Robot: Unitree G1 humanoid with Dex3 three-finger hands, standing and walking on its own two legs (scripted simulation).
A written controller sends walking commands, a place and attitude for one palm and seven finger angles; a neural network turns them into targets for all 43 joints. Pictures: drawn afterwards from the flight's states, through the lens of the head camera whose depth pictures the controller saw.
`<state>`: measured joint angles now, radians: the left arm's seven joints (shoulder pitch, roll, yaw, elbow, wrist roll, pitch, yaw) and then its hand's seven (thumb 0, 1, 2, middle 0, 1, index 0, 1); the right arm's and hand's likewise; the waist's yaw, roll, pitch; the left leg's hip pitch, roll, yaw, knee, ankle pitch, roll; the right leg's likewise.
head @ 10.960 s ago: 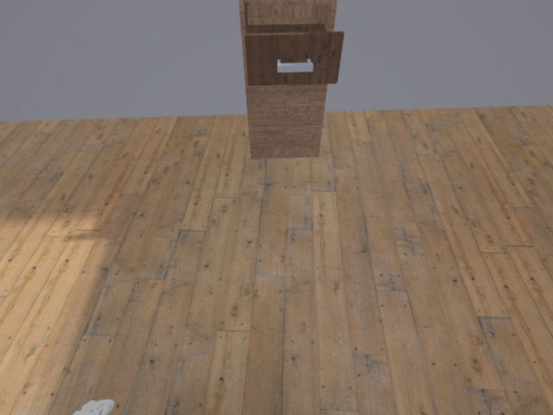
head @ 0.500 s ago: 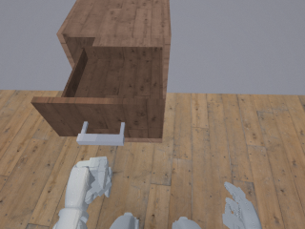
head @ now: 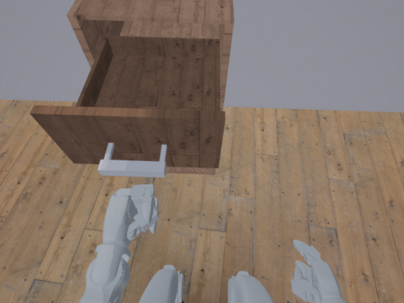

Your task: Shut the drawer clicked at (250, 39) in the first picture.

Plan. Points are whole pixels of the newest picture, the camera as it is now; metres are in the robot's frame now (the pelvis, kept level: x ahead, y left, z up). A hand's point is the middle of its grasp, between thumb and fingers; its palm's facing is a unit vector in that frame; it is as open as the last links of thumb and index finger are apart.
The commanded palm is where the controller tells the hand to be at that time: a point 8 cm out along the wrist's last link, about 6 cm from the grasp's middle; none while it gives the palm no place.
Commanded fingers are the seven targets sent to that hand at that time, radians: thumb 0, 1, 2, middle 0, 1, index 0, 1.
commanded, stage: bring the fist close to the handle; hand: left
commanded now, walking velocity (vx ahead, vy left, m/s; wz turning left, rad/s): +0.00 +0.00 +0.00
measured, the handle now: (135, 158) +0.38 +0.15 +0.04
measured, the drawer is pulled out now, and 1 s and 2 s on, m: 0.29 0.27 0.14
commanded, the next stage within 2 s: push the drawer shut in 0.38 s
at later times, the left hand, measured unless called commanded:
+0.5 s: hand (153, 214) +0.27 +0.10 +0.03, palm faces -0.03 -1.00 -0.02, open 3.3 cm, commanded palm +0.26 +0.15 +0.04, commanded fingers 0.00 0.90 0.90 -1.40 -1.60 -1.40 -1.60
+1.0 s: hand (157, 189) +0.33 +0.10 +0.02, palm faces -0.05 -1.00 -0.04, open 3.0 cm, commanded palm +0.32 +0.16 +0.04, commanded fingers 0.00 0.90 0.90 -1.40 -1.60 -1.40 -1.60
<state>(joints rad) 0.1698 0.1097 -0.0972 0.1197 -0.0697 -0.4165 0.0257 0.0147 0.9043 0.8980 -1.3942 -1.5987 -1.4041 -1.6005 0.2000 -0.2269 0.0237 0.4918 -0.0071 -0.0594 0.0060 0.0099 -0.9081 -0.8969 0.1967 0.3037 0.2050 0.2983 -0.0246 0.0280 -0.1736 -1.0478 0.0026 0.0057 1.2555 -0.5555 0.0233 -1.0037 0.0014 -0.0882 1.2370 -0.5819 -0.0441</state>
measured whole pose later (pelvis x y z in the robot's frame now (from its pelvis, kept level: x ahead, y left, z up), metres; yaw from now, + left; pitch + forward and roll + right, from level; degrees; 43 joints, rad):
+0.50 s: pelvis +0.00 +0.00 +0.00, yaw +0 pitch +20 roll -1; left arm 0.17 0.11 -0.10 0.12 -0.07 -0.44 0.05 0.02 0.90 0.90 -1.39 -1.60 -1.40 -1.60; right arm 0.20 -0.23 0.02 0.49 0.00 -0.02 0.01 0.01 -0.91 -0.90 0.20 0.30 0.20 0.30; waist -0.03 0.03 -0.17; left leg -1.05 0.00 0.01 1.26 -0.55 0.03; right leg -1.01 0.00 -0.08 1.24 -0.58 -0.04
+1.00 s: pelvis -0.01 +0.00 +0.00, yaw +0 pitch +20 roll -2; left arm -0.10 0.14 -0.05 0.34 -0.09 -0.43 0.04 -0.01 0.83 0.91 -1.39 -1.60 -1.40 -1.60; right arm 0.20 -0.24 0.02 0.56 0.00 0.00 0.00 0.01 -0.91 -0.90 0.20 0.30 0.20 0.30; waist -0.04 0.03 -0.16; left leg -1.07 0.00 0.00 1.25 -0.54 0.03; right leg -1.02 0.00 -0.09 1.23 -0.56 -0.04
